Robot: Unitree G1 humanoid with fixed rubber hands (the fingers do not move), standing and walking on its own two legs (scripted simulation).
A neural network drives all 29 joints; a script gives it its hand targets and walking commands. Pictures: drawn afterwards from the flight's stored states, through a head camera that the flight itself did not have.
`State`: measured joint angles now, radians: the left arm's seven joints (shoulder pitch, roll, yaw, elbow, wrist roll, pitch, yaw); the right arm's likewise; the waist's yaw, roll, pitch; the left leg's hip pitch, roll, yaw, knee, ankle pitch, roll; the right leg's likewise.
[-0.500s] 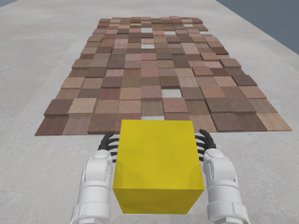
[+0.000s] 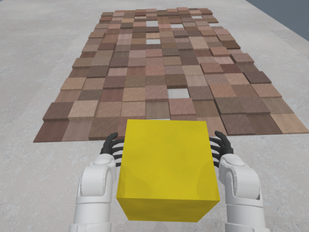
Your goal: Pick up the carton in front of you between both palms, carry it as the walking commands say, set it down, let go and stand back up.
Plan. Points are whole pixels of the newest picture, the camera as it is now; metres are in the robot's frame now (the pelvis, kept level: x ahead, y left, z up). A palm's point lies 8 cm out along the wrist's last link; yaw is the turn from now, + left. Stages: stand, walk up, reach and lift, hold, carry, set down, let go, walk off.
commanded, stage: carry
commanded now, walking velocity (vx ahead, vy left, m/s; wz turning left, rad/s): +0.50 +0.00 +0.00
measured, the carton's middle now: (164, 174) +0.29 -0.01 -0.01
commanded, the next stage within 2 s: none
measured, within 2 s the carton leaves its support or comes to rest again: neither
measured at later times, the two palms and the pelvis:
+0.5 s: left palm (135, 95) +0.54 +0.09 +0.08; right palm (221, 97) +0.53 -0.21 +0.08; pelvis +0.26 -0.04 -0.02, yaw -2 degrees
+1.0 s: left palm (140, 51) +0.91 +0.10 +0.07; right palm (202, 50) +0.88 -0.20 +0.08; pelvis +0.58 -0.03 -0.02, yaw -4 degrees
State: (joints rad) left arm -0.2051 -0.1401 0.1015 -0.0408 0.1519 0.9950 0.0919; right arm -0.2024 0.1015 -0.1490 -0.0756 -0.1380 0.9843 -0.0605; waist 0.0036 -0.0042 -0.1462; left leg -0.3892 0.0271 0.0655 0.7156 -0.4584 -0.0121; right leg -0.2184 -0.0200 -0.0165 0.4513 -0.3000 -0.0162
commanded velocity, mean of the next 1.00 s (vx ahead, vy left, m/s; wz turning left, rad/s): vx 0.50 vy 0.00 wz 0.00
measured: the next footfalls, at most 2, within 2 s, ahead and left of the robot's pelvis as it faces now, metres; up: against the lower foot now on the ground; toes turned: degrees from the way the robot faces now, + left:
left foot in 0.12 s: +0.12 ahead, +0.11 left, +0.00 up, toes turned +7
right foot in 0.46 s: +0.38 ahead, -0.14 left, +0.00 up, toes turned -13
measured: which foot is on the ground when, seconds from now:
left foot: up 0.00-0.10, down 0.12-0.48, up 0.50-0.90, down 0.92-1.00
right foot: down 0.00-0.12, up 0.14-0.44, down 0.46-0.94, up 0.96-1.00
